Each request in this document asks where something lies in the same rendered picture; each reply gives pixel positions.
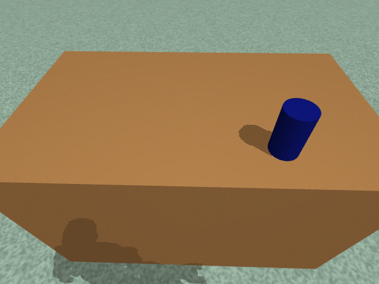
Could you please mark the can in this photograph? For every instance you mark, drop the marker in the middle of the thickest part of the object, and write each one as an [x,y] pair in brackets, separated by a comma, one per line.
[295,123]

